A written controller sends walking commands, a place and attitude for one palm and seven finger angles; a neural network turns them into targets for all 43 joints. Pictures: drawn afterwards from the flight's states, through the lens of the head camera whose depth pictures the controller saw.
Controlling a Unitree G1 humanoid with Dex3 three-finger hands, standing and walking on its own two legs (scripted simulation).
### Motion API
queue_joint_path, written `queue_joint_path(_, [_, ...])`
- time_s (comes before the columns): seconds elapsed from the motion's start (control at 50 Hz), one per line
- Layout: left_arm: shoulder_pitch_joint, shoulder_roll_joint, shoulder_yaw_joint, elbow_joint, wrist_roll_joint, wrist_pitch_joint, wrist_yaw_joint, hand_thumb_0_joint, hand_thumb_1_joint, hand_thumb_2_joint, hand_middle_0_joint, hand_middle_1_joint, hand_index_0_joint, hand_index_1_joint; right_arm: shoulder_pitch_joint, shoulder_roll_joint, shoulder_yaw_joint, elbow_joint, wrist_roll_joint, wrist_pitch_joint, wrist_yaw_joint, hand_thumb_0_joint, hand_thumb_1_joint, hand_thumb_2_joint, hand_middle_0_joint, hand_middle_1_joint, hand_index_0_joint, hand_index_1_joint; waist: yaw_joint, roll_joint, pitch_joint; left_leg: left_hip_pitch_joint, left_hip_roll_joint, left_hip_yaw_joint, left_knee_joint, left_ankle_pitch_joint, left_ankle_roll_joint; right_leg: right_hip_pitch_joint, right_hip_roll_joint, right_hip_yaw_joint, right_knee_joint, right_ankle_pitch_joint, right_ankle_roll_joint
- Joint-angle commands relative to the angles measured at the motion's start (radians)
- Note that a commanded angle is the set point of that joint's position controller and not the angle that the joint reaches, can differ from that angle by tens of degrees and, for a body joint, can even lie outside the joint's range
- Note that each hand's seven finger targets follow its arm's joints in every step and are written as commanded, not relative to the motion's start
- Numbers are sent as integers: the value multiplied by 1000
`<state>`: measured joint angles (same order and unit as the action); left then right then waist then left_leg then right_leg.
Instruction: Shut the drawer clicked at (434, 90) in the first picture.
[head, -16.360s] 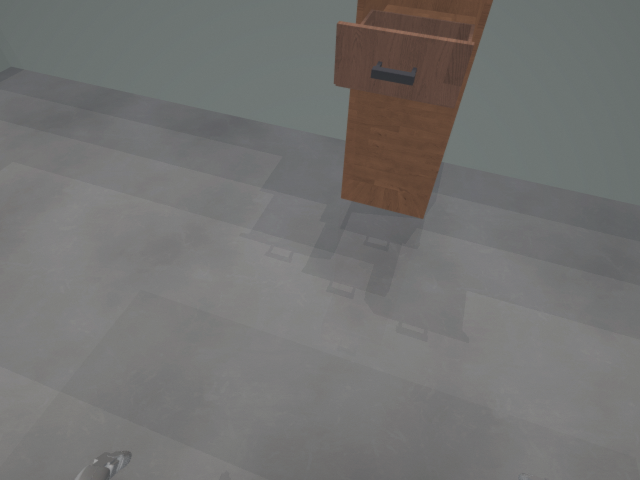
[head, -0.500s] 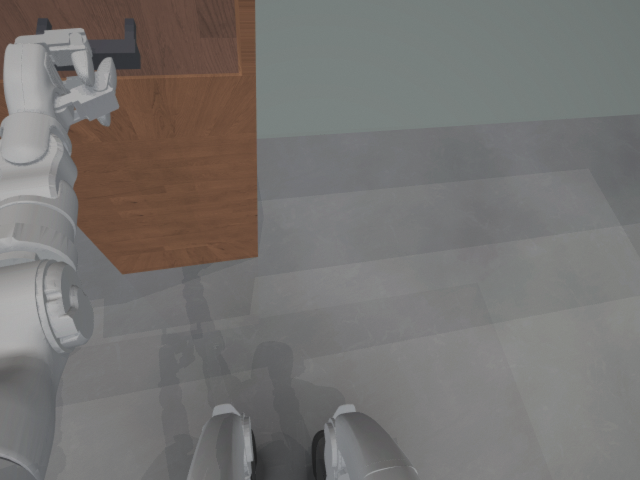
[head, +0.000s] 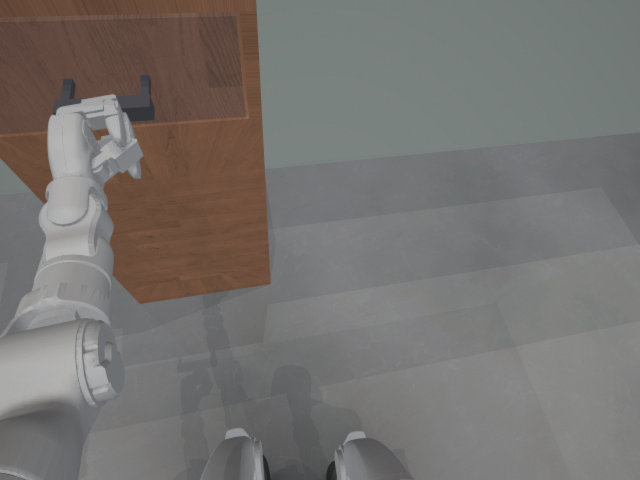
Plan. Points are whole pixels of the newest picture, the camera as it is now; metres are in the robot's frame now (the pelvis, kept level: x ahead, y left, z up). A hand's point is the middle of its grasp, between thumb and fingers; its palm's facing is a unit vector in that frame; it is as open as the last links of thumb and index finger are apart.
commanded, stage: draw the hand back to the body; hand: left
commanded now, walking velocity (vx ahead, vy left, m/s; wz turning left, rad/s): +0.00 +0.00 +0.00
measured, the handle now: (107, 97) +0.58 +0.23 +0.08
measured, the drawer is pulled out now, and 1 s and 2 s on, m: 0.00 0.00 0.00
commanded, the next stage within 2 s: step back with the hand held close in 1.48 s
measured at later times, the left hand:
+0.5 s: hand (73, 203) +0.40 +0.21 +0.12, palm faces +0.13 -0.99 -0.03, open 3.2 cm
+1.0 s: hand out of the picture +0.27 +0.23 +0.18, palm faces +0.35 -0.89 -0.29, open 3.2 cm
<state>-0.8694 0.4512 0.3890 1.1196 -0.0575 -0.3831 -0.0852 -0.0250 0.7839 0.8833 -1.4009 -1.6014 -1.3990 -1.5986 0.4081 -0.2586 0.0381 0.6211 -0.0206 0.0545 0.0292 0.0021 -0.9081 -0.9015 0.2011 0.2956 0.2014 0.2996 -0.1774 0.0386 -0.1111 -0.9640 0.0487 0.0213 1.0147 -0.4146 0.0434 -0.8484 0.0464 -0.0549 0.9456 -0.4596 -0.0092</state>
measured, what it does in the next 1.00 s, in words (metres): rises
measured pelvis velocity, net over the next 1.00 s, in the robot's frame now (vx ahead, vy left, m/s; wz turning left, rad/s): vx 0.02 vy -0.01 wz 0.04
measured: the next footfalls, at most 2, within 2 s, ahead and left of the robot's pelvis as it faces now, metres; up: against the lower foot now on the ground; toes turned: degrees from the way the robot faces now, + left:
none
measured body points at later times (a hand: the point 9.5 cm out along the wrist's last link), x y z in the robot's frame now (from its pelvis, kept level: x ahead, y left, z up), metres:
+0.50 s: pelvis +0.04 +0.00 +0.04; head +0.08 +0.00 +0.48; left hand +0.38 +0.27 +0.13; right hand +0.17 -0.25 -0.07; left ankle +0.03 +0.09 -0.67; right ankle -0.01 -0.12 -0.67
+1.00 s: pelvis +0.02 -0.01 +0.07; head +0.02 -0.03 +0.52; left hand +0.24 +0.28 +0.20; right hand +0.22 -0.22 -0.02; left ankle +0.03 +0.09 -0.67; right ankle -0.01 -0.12 -0.67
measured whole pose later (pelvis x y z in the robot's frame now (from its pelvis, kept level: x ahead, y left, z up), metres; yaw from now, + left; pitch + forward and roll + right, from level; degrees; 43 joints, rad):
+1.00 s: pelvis +0.02 -0.01 +0.07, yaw +3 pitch -2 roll +0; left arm 0.21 0.32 0.19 -0.12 -0.09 -0.04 0.09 0.01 0.89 0.90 -1.40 -1.60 -1.40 -1.60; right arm 0.18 -0.24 0.06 0.58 0.03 0.00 -0.07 0.01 -0.91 -0.90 0.20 0.30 0.20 0.30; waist 0.04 0.06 0.01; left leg -0.19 -0.01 0.03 0.48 -0.24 0.03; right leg -0.09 0.01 -0.04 0.44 -0.30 -0.01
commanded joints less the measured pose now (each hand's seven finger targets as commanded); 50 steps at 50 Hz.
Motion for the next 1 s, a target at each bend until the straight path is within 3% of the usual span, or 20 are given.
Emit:
queue_joint_path(0.0, [-384, 252, 35, -249, -19, -71, 13, 0, 900, 900, -1400, -1600, -1400, -1600, 140, -181, -78, -53, 7, 5, -15, 0, -900, -900, 200, 300, 200, 300, 19, 84, -432, 466, -15, -74, -109, 344, -9, 100, 18, 20, -119, 297, -13])
queue_joint_path(0.08, [-330, 257, 54, -278, -34, -73, -1, 0, 900, 900, -1400, -1600, -1400, -1600, 131, -178, -83, -58, 12, 19, -17, 0, -900, -900, 200, 300, 200, 300, 30, 61, -448, 471, -19, -59, -104, 417, -7, 157, 15, 29, -115, 394, -8])
queue_joint_path(0.14, [-125, 263, 86, -457, -69, -62, -20, 0, 900, 900, -1400, -1600, -1400, -1600, 102, -169, -91, -107, 25, 23, -15, 0, -900, -900, 200, 300, 200, 300, 102, 125, -575, 580, -23, -46, -124, 566, -12, 279, 13, 34, -122, 531, -15])
queue_joint_path(0.18, [-11, 211, 45, -616, -97, -45, -39, 0, 900, 900, -1400, -1600, -1400, -1600, 70, -152, -90, -138, 38, 17, -14, 0, -900, -900, 200, 300, 200, 300, 118, 139, -596, 640, -20, -44, -142, 652, -12, 343, 11, 34, -141, 608, -13])
queue_joint_path(0.22, [89, 130, -18, -701, -125, -13, -57, 0, 900, 900, -1400, -1600, -1400, -1600, 46, -139, -90, -153, 52, 7, -15, 0, -900, -900, 200, 300, 200, 300, 107, 97, -548, 654, -17, -37, -157, 686, -5, 372, 12, 29, -169, 654, -8])
queue_joint_path(0.28, [206, 86, -38, -786, -174, 53, -66, 0, 900, 900, -1400, -1600, -1400, -1600, 11, -145, -95, -155, 69, -12, -28, 0, -900, -900, 200, 300, 200, 300, 101, 3, -426, 618, -17, -27, -205, 608, 3, 412, 9, 21, -215, 665, 4])
queue_joint_path(0.34, [250, 45, -71, -832, -188, 108, -62, 0, 900, 900, -1400, -1600, -1400, -1600, -28, -144, -89, -153, 80, -30, -43, 0, -900, -900, 200, 300, 200, 300, 91, 31, -310, 625, -21, -25, -245, 558, 3, 391, 3, 15, -249, 606, 4])
queue_joint_path(0.42, [305, 36, -98, -953, -183, 134, -54, 0, 900, 900, -1400, -1600, -1400, -1600, -77, -142, -84, -158, 77, -57, -54, 0, -900, -900, 200, 300, 200, 300, 99, 67, -281, 681, -24, -39, -269, 537, -1, 395, -3, 11, -271, 547, -3])
queue_joint_path(0.5, [391, 45, -82, -1055, -194, 139, -63, 0, 900, 900, -1400, -1600, -1400, -1600, -137, -135, -76, -180, 76, -81, -64, 0, -900, -900, 200, 300, 200, 300, 124, 38, -308, 726, -26, -49, -300, 521, -5, 448, -8, 7, -285, 534, -7])
queue_joint_path(0.54, [390, 36, -96, -1101, -200, 147, -73, 0, 900, 900, -1400, -1600, -1400, -1600, -167, -129, -67, -191, 78, -94, -66, 0, -900, -900, 200, 300, 200, 300, 128, 58, -290, 741, -30, -52, -319, 495, -7, 459, -10, 6, -295, 510, -10])
queue_joint_path(0.58, [463, 49, -67, -1105, -212, 171, -80, 0, 900, 900, -1400, -1600, -1400, -1600, -196, -129, -61, -201, 79, -104, -73, 0, -900, -900, 200, 300, 200, 300, 146, 23, -262, 727, -33, -52, -342, 450, -7, 480, -10, 2, -312, 486, -11])
queue_joint_path(0.6, [505, 135, -95, -1144, -87, 195, 20, 0, 900, 900, -1400, -1600, -1400, -1600, -256, -117, -61, -213, 76, -87, -84, 0, -900, -900, 200, 300, 200, 300, 186, 36, -209, 759, -45, -41, -391, 401, -8, 502, -38, 45, -380, 445, -24])
queue_joint_path(0.64, [604, 32, -146, -1162, -80, 238, 88, 0, 900, 900, -1400, -1600, -1400, -1600, -278, -105, -49, -229, 74, -79, -96, 0, -900, -900, 200, 300, 200, 300, 170, -10, -117, 740, -42, -37, -440, 315, -8, 509, -39, 38, -425, 383, -17])
queue_joint_path(0.66, [625, 25, -158, -1175, -69, 250, 105, 0, 900, 900, -1400, -1600, -1400, -1600, -285, -107, -46, -225, 77, -74, -99, 0, -900, -900, 200, 300, 200, 300, 173, 11, -103, 755, -39, -40, -458, 312, -9, 529, -41, 38, -435, 377, -21])
queue_joint_path(0.7, [656, 29, -155, -1220, -58, 269, 136, 0, 900, 900, -1400, -1600, -1400, -1600, -297, -105, -40, -222, 71, -70, -103, 0, -900, -900, 200, 300, 200, 300, 173, 17, -78, 788, -36, -38, -487, 308, -8, 558, -43, 36, -465, 373, -20])
queue_joint_path(0.72, [678, 49, -141, -1243, -55, 273, 145, 0, 900, 900, -1400, -1600, -1400, -1600, -306, -109, -40, -219, 70, -70, -106, 0, -900, -900, 200, 300, 200, 300, 179, -26, -79, 796, -35, -39, -501, 313, -4, 582, -39, 39, -483, 377, -19])
queue_joint_path(0.86, [774, 53, -123, -1418, -40, 274, 188, 0, 900, 900, -1400, -1600, -1400, -1600, -349, -96, -23, -207, 54, -96, -114, 0, -900, -900, 200, 300, 200, 300, 193, 12, -29, 888, -36, -42, -597, 295, -4, 651, -42, 41, -568, 333, -21])
queue_joint_path(0.88, [808, 43, -125, -1440, -40, 274, 191, 0, 900, 900, -1400, -1600, -1400, -1600, -353, -92, -24, -204, 52, -102, -114, 0, -900, -900, 200, 300, 200, 300, 194, 37, -20, 900, -35, -39, -603, 306, -5, 663, -44, 39, -572, 341, -22])
queue_joint_path(0.92, [859, 68, -96, -1474, -35, 270, 194, 0, 900, 900, -1400, -1600, -1400, -1600, -359, -98, -25, -194, 46, -112, -113, 0, -900, -900, 200, 300, 200, 300, 206, 15, -13, 909, -35, -41, -617, 324, -5, 681, -40, 40, -593, 350, -22])
queue_joint_path(0.98, [988, 36, -94, -1538, -41, 265, 193, 0, 900, 900, -1400, -1600, -1400, -1600, -363, -85, -28, -195, 43, -125, -107, 0, -900, -900, 200, 300, 200, 300, 212, 21, -4, 921, -34, -34, -626, 355, -7, 711, -46, 34, -594, 380, -21])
